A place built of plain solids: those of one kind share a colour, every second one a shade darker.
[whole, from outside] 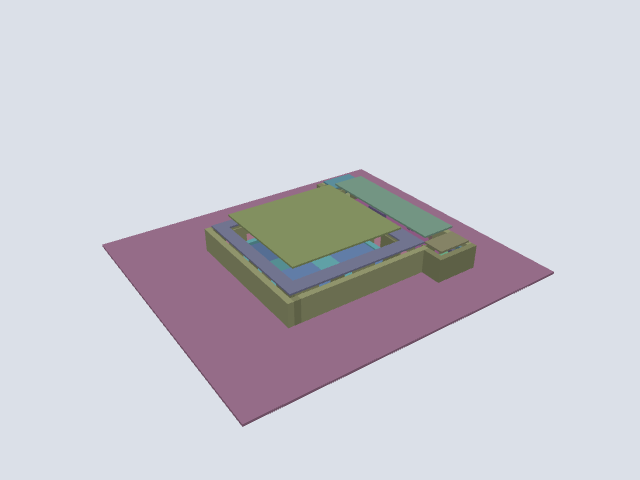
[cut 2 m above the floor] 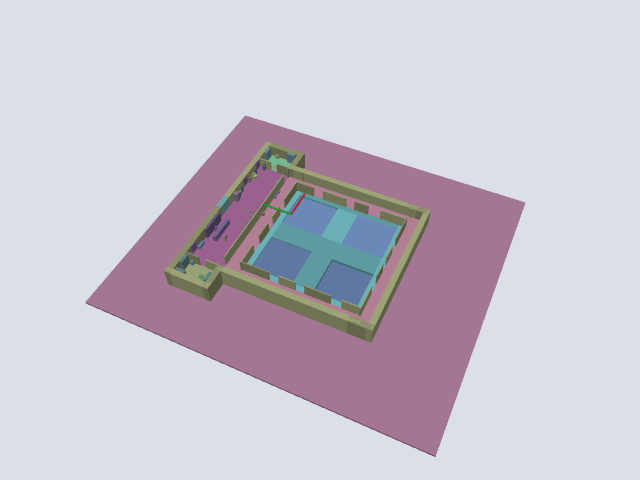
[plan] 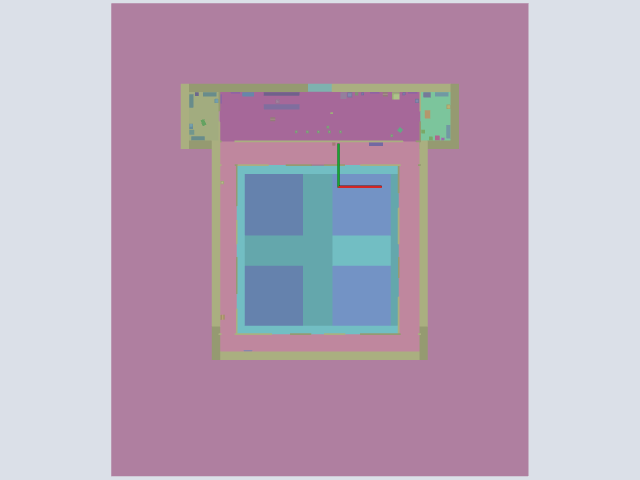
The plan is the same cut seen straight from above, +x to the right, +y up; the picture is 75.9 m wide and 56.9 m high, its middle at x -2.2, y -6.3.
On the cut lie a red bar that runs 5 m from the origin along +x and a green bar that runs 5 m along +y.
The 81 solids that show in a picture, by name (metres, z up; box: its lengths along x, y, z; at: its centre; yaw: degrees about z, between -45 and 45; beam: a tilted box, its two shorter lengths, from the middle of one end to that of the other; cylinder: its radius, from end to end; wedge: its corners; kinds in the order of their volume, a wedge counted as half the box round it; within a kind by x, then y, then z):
{
 "ground_under_all_1": {"box": [49.46, 56.08, 0.4], "at": [-2.22, -6.28, -1.5]},
 "wall_1": {"box": [1.0, 7.75, 4.15], "at": [-18.22, 8.36, 0.72]},
 "wall_2": {"box": [4.7, 1.0, 4.15], "at": [-16.37, 4.98, 0.72]},
 "wall_3": {"box": [5.5, 1.0, 4.15], "at": [-15.97, 11.74, 0.72]},
 "wall_4": {"box": [1.0, 3.95, 4.15], "at": [-14.52, -18.54, 0.72]},
 "wall_5": {"box": [1.0, 21.85, 4.15], "at": [-14.52, -7.44, 0.72]},
 "wall_6": {"box": [1.0, 3.8, 4.15], "at": [-14.52, 3.58, 0.72]},
 "wall_7": {"box": [0.2, 2.48, 4.15], "at": [-14.12, 6.52, 0.72]},
 "wall_8": {"box": [0.2, 2.48, 4.15], "at": [-14.12, 10.2, 0.72]},
 "wall_9": {"box": [0.2, 3.13, 4.15], "at": [-12.07, -16.0, 0.72]},
 "wall_10": {"box": [0.2, 4.38, 4.15], "at": [-12.07, -10.5, 0.72]},
 "wall_11": {"box": [0.2, 2.88, 4.15], "at": [-12.07, -5.38, 0.72]},
 "wall_12": {"box": [0.2, 4.98, 4.15], "at": [-12.07, 0.2, 0.72]},
 "wall_13": {"box": [3.9, 0.2, 4.15], "at": [-10.22, 2.58, 0.72]},
 "wall_14": {"box": [4.42, 0.2, 4.15], "at": [-10.11, -17.46, 0.72]},
 "wall_15": {"box": [4.28, 0.2, 4.15], "at": [-10.03, -17.46, 0.72]},
 "wall_16": {"box": [11.4, 1.0, 4.15], "at": [-9.32, 11.74, 0.72]},
 "wall_17": {"box": [3.05, 0.2, 4.15], "at": [-4.75, 2.58, 0.72]},
 "wall_18": {"box": [2.52, 0.2, 4.15], "at": [-4.48, -17.46, 0.72]},
 "wall_19": {"box": [2.52, 0.2, 4.15], "at": [-4.48, -17.46, 0.72]},
 "wall_20": {"box": [20.0, 0.2, 4.15], "at": [-2.35, 5.38, 0.72]},
 "wall_21": {"box": [25.6, 1.0, 4.15], "at": [-2.22, -20.02, 0.72]},
 "wall_22": {"box": [2.5, 0.2, 4.15], "at": [-0.47, 2.58, 0.72]},
 "wall_23": {"box": [2.52, 0.2, 4.15], "at": [-0.46, -17.46, 0.72]},
 "wall_24": {"box": [2.52, 0.2, 4.15], "at": [-0.46, -17.46, 0.72]},
 "wall_25": {"box": [11.4, 1.0, 4.15], "at": [4.88, 11.74, 0.72]},
 "wall_26": {"box": [4.68, 0.2, 4.15], "at": [4.89, -17.46, 0.72]},
 "wall_27": {"box": [4.65, 0.2, 4.15], "at": [4.91, 2.58, 0.72]},
 "wall_28": {"box": [4.83, 0.2, 4.15], "at": [4.97, -17.46, 0.72]},
 "wall_29": {"box": [4.8, 0.2, 4.15], "at": [4.98, 2.58, 0.72]},
 "wall_30": {"box": [0.2, 4.55, 4.15], "at": [7.13, -15.29, 0.72]},
 "wall_31": {"box": [0.2, 2.5, 4.15], "at": [7.13, -9.56, 0.72]},
 "wall_32": {"box": [0.2, 4.35, 4.15], "at": [7.13, -4.64, 0.72]},
 "wall_33": {"box": [0.2, 3.45, 4.15], "at": [7.13, 0.96, 0.72]},
 "wall_34": {"box": [0.2, 2.48, 4.15], "at": [9.68, 6.52, 0.72]},
 "wall_35": {"box": [0.2, 2.48, 4.15], "at": [9.68, 10.2, 0.72]},
 "wall_36": {"box": [1.0, 3.95, 4.15], "at": [10.08, -18.54, 0.72]},
 "wall_37": {"box": [1.0, 21.85, 4.15], "at": [10.08, -7.44, 0.72]},
 "wall_38": {"box": [1.0, 3.8, 4.15], "at": [10.08, 3.58, 0.72]},
 "wall_39": {"box": [5.5, 1.0, 4.15], "at": [11.53, 11.74, 0.72]},
 "wall_40": {"box": [4.7, 1.0, 4.15], "at": [11.93, 4.98, 0.72]},
 "wall_41": {"box": [1.0, 7.75, 4.15], "at": [13.78, 8.36, 0.72]},
 "floor_corr_1": {"box": [2.05, 20.05, 1.35], "at": [-13.1, -7.44, -0.68]},
 "floor_corr_2": {"box": [23.8, 2.15, 1.35], "at": [-2.22, -18.54, -0.68]},
 "floor_corr_3": {"box": [23.8, 2.8, 1.35], "at": [-2.22, 3.98, -0.68]},
 "floor_corr_4": {"box": [2.55, 20.05, 1.35], "at": [8.4, -7.44, -0.68]},
 "floor_gang_1": {"box": [0.95, 18.0, 1.35], "at": [-11.6, -7.46, -0.68]},
 "floor_gang_2": {"box": [6.9, 3.6, 1.35], "at": [-7.67, -7.57, -0.68]},
 "floor_gang_3": {"box": [19.2, 1.0, 1.35], "at": [-2.47, -16.96, -0.68]},
 "floor_gang_4": {"box": [3.5, 18.0, 1.35], "at": [-2.47, -7.46, -0.68]},
 "floor_gang_5": {"box": [19.2, 1.05, 1.35], "at": [-2.47, 2.06, -0.68]},
 "floor_gang_6": {"box": [6.9, 3.6, 1.35], "at": [2.73, -7.57, -0.68]},
 "floor_gang_7": {"box": [0.95, 18.0, 1.35], "at": [6.66, -7.46, -0.68]},
 "step_tier_1": {"box": [6.9, 7.1, 0.79], "at": [-7.67, -12.91, -0.95]},
 "step_tier_2": {"box": [6.9, 7.3, 1.15], "at": [-7.67, -2.12, -0.78]},
 "step_tier_3": {"box": [6.9, 7.1, 1.35], "at": [2.73, -12.91, -0.68]},
 "step_tier_4": {"box": [6.9, 7.3, 1.11], "at": [2.73, -2.12, -0.8]},
 "floor_foyer_1": {"box": [23.8, 5.95, 1.35], "at": [-2.22, 8.36, -0.68]},
 "ceil_hall_1": {"box": [19.2, 20.05, 0.3], "at": [-2.47, -7.44, 5.7]},
 "ceil_corr_1": {"box": [2.05, 20.05, 0.3], "at": [-13.1, -7.44, 3.4]},
 "ceil_corr_2": {"box": [23.8, 2.15, 0.3], "at": [-2.22, -18.54, 3.4]},
 "ceil_corr_3": {"box": [23.8, 2.8, 0.3], "at": [-2.22, 3.98, 3.4]},
 "ceil_corr_4": {"box": [2.55, 20.05, 0.3], "at": [8.4, -7.44, 3.4]},
 "ceil_foyer_1": {"box": [23.8, 5.95, 0.3], "at": [-2.22, 8.36, 4.35]},
 "floor_cloaks_1": {"box": [3.7, 5.95, 1.35], "at": [11.53, 8.36, -0.68]},
 "floor_store_1": {"box": [3.7, 5.95, 1.35], "at": [-15.97, 8.36, -0.68]},
 "door_leaf_1": {"box": [2.8, 0.97, 4.62], "at": [-2.22, 11.75, 0.96]},
 "bar_foyer_1": {"box": [4.25, 0.65, 1.1], "at": [-6.75, 9.48, 0.55]},
 "bar_foyer_2": {"box": [4.25, 0.4, 2.1], "at": [-6.75, 11.01, 1.05]},
 "ceil_cloaks_1": {"box": [3.7, 5.95, 0.3], "at": [11.53, 8.36, 3.4]},
 "ceil_store_1": {"box": [3.7, 5.95, 0.3], "at": [-15.97, 8.36, 3.4]},
 "shelves_store_1": {"box": [0.5, 1.6, 2.0], "at": [-17.44, 10.19, 1.0]},
 "shelves_store_2": {"box": [1.6, 0.5, 2.0], "at": [-16.67, 5.76, 1.0]},
 "shelves_store_3": {"box": [1.6, 0.5, 2.0], "at": [-15.27, 10.96, 1.0]},
 "shelves_cloaks_1": {"box": [1.6, 0.5, 2.0], "at": [12.23, 10.96, 1.0]},
 "shelves_cloaks_2": {"box": [0.5, 1.6, 2.0], "at": [13.0, 6.54, 1.0]},
 "machine_foyer_1": {"box": [0.7, 0.8, 1.65], "at": [0.58, 10.8, 0.93]},
 "step_strewn_sheet_offcut_1": {"box": [0.65, 0.98, 1.37], "at": [10.55, 8.6, -0.67]},
 "hamper_cloaks_1": {"box": [0.9, 0.6, 0.72], "at": [10.48, 10.9, 0.36]},
 "bench_foyer_1": {"box": [1.4, 0.5, 0.46], "at": [-10.72, 10.96, 0.22]},
 "form_1": {"box": [1.66, 0.4, 0.05], "at": [4.44, 5.05, 0.43]}
}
